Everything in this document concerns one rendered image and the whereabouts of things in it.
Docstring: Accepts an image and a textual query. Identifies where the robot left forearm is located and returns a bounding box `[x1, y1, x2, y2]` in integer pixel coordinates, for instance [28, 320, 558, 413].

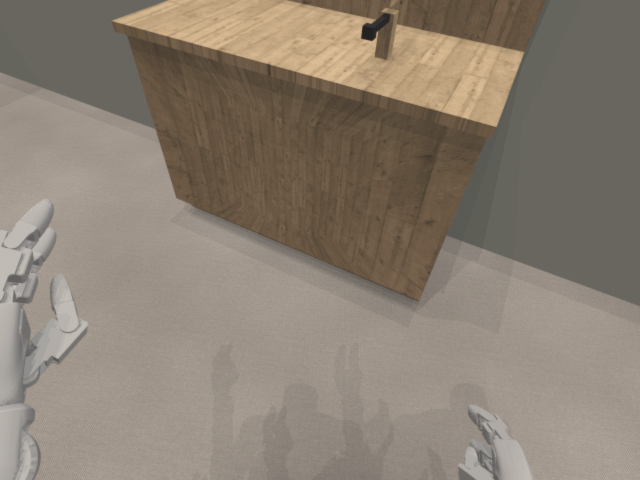
[0, 403, 41, 480]

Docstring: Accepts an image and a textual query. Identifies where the right robot hand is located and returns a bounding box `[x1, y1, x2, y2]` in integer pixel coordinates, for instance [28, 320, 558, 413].
[458, 404, 534, 480]

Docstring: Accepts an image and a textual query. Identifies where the tap lever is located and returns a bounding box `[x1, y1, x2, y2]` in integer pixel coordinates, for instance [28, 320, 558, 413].
[361, 13, 390, 41]

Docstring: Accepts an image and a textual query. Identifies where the counter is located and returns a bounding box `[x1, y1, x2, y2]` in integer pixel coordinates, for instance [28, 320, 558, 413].
[112, 0, 546, 302]

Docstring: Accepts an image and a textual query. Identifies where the left robot hand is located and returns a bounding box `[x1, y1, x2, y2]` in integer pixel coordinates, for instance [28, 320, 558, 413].
[0, 199, 88, 406]

